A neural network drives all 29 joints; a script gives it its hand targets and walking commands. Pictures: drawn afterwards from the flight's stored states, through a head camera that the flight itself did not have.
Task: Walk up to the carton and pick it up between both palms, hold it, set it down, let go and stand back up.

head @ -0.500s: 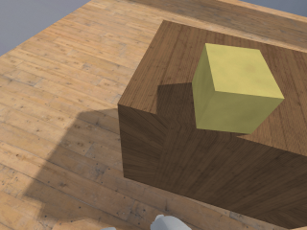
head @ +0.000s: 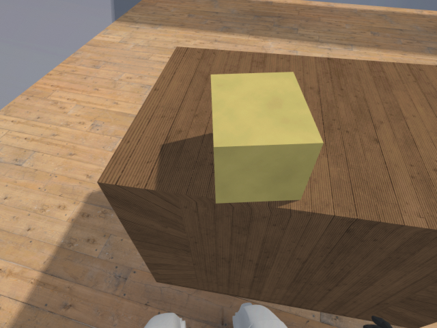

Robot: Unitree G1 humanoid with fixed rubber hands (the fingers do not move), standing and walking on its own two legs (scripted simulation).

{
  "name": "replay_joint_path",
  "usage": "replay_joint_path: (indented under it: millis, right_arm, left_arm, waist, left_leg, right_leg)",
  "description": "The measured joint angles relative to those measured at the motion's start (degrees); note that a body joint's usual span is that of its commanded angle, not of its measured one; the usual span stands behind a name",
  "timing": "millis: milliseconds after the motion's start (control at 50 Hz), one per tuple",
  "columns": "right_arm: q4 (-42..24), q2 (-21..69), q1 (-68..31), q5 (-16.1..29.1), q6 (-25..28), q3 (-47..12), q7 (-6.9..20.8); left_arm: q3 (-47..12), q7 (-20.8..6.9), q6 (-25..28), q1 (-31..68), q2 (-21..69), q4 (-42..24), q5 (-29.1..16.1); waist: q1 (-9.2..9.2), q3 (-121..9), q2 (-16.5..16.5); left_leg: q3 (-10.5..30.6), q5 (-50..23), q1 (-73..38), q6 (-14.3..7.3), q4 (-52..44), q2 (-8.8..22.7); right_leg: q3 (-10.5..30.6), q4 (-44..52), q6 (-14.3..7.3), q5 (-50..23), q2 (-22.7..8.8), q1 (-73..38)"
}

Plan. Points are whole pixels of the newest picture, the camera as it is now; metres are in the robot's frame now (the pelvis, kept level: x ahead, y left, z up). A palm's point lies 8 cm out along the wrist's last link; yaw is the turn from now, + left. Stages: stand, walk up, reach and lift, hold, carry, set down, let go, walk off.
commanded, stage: walk up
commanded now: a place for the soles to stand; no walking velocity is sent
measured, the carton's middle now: (255, 136) +0.48 -0.08 +0.08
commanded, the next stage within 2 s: none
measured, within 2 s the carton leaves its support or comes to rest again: neither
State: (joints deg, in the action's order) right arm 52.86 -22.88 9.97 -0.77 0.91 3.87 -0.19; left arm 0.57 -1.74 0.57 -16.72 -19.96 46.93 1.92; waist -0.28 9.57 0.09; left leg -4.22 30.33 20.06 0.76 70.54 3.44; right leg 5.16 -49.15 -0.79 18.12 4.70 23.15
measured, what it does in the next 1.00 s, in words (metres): steps to the left: left foot, then right foot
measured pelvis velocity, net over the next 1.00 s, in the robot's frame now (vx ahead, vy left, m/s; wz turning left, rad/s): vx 0.04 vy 0.20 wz -0.05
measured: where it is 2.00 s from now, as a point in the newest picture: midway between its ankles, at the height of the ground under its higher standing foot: outside the picture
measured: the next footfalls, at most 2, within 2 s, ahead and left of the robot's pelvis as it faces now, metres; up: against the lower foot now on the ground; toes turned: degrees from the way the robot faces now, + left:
left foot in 0.34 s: +0.07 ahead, +0.14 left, +0.00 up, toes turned +5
right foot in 0.82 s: +0.11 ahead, -0.01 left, +0.00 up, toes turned +6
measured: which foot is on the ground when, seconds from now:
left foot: up 0.00-0.32, down 0.34-0.80, up 0.82-0.96, down 0.98-1.00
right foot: down 0.00-0.36, up 0.38-0.80, down 0.82-0.98, up 1.00-1.00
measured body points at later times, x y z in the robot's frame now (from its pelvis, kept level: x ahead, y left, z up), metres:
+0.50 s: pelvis +0.02 +0.11 +0.01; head +0.04 +0.14 +0.46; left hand +0.08 +0.40 -0.13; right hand +0.06 -0.22 -0.09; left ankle +0.03 +0.14 -0.70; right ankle +0.10 -0.08 -0.65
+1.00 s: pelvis +0.04 +0.20 -0.01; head +0.06 +0.22 +0.44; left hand +0.09 +0.50 -0.15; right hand +0.13 -0.12 -0.11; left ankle +0.05 +0.28 -0.70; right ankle +0.07 -0.01 -0.69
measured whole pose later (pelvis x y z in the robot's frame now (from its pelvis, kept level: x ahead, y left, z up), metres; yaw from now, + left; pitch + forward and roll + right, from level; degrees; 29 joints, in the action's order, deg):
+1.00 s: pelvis +0.04 +0.20 -0.01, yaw -3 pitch -5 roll -5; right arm 52.6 -19.4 9.0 -1.0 2.5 4.0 0.9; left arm 0.6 5.1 -0.2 -19.0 -20.2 51.4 1.3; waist -0.4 6.2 -1.5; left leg 1.2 32.0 21.3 0.3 56.2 1.8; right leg 9.2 -51.9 1.6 24.8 4.0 21.8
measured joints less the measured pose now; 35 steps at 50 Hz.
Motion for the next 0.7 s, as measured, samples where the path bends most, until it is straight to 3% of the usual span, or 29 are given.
replay_joint_path:
  millis: [220, 320, 360, 400, 500, 700]
  right_arm:
    - [-0.03, -2.57, 3.35, 0.0, -3.73, 0.0, 0.69]
    - [-0.08, -2.53, 3.18, 0.01, -3.2, 0.0, 0.79]
    - [-0.06, -2.14, 3.34, -0.02, -2.37, -0.01, 0.79]
    - [-0.05, -1.26, 4.15, -0.24, -1.39, -0.01, 0.79]
    - [-0.04, 1.18, 6.4, -0.26, -0.4, -0.01, 0.79]
    - [-0.04, 5.01, 6.27, -0.27, -0.28, 0.0, 0.18]
  left_arm:
    - [-0.01, 2.62, 2.17, -0.14, 0.01, 0.03, -0.07]
    - [-0.02, 2.98, 1.87, -0.2, 0.02, 0.03, -0.07]
    - [-0.01, 3.21, 0.95, 0.13, 0.02, 0.08, -0.09]
    - [0.0, 3.34, 0.24, 0.11, 0.11, 0.91, -0.19]
    - [-0.02, 3.6, -0.1, 0.21, 0.1, 1.97, -0.25]
    - [-0.02, 3.89, -1.64, 0.22, 0.09, 2.14, -0.42]
  waist:
    - [-0.03, 0.05, -3.33]
    - [-0.06, -0.69, -3.5]
    - [-0.02, -0.69, -2.78]
    - [-0.06, -1.44, -2.36]
    - [-0.05, -4.04, -2.1]
    - [-0.03, -4.27, -1.45]
  left_leg:
    - [0.05, -2.36, 0.01, -0.02, -5.1, -0.13]
    - [0.09, 1.04, 0.05, -0.02, -14.48, -0.11]
    - [-0.34, -1.13, -0.07, -2.43, -17.56, -0.78]
    - [-0.86, -1.96, -0.12, -4.53, -17.65, -1.07]
    - [-1.01, -3.52, -0.41, -4.69, -21.53, -1.01]
    - [-2.11, -4.77, -1.37, -4.69, -25.77, -3.31]
  right_leg:
    - [-0.01, 2.92, 0.25, -1.67, 0.33, -0.58]
    - [-0.01, 2.93, 1.39, -1.54, 0.35, 1.15]
    - [0.4, 2.93, 2.08, -1.53, -0.19, 1.49]
    - [0.64, 0.64, 1.02, 1.71, 0.02, 2.25]
    - [0.67, -8.29, 0.4, 2.46, 0.22, 8.11]
    - [0.68, -8.95, 0.2, 2.47, 0.23, 9.13]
